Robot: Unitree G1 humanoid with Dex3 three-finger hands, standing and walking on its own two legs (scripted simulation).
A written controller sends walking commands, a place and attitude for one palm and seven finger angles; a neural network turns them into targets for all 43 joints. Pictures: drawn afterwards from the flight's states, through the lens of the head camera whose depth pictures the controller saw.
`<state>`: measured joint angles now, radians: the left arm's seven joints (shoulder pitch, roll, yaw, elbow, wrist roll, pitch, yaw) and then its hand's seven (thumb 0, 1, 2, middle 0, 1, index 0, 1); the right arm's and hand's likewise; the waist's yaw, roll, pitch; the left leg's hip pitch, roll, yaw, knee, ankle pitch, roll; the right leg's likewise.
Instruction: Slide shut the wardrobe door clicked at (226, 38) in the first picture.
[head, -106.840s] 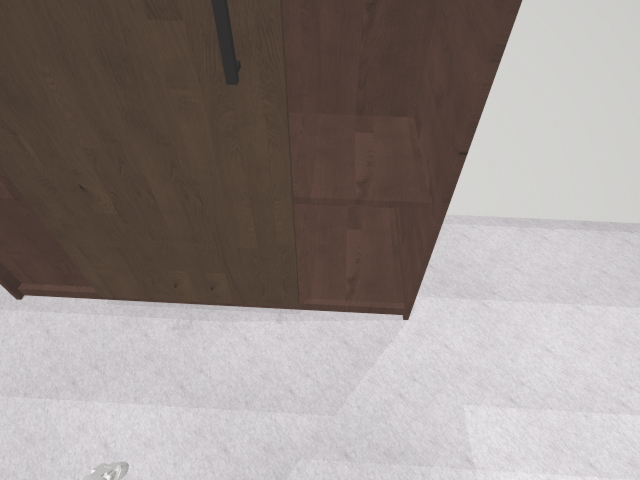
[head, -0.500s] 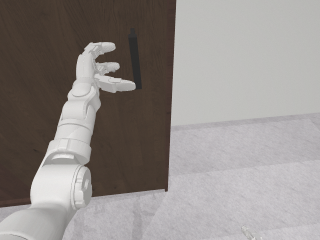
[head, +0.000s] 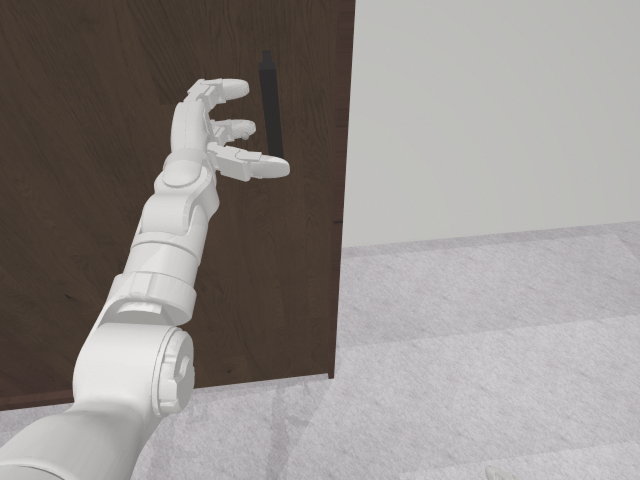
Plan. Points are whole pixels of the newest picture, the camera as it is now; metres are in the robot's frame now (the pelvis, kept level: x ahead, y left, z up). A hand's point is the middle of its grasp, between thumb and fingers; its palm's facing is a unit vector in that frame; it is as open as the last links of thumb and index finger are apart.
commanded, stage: feel for the door with the fingertips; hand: left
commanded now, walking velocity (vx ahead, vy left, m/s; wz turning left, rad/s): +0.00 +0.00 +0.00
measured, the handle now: (272, 115) +0.52 +0.08 +0.21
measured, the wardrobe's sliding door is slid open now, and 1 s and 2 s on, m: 0.00 0.00 0.00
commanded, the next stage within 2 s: slide the fingers in behind the handle in 0.26 s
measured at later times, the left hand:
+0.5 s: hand (257, 131) +0.47 +0.09 +0.21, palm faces +0.11 -0.99 +0.01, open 13.9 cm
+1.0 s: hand (284, 133) +0.46 +0.06 +0.22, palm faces +0.09 -1.00 +0.02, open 14.0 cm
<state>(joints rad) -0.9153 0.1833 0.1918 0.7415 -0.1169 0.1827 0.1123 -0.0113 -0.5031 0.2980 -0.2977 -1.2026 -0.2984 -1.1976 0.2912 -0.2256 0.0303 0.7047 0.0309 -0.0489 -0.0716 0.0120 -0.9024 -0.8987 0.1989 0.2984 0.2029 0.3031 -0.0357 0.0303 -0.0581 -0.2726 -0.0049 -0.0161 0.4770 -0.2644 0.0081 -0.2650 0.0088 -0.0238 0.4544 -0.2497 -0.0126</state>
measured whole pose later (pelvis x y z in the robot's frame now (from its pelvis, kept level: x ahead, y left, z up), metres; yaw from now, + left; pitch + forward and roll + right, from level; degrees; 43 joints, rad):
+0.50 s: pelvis +0.00 -0.01 +0.00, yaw -1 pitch +4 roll +0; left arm -0.93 0.18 0.21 0.77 -0.09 0.14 0.15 -0.01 -0.50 0.30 -0.31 -1.21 -0.31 -1.21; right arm 0.33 -0.23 0.01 0.72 0.02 -0.04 -0.07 0.01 -0.90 -0.90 0.20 0.30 0.20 0.30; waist -0.05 0.04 -0.06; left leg -0.28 0.01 -0.01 0.47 -0.27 0.00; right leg -0.28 0.02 -0.02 0.46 -0.25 -0.02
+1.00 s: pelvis +0.00 -0.01 +0.00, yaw +0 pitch +4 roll +0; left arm -0.95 0.09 0.16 0.76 -0.10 0.17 0.21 -0.01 -0.50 0.30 -0.30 -1.20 -0.30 -1.20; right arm 0.27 -0.21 0.03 0.71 0.01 -0.03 -0.06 0.01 -0.90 -0.90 0.20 0.30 0.20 0.30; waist -0.04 0.03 -0.06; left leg -0.27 0.00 -0.01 0.47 -0.26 0.00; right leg -0.28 0.01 -0.02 0.46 -0.25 -0.02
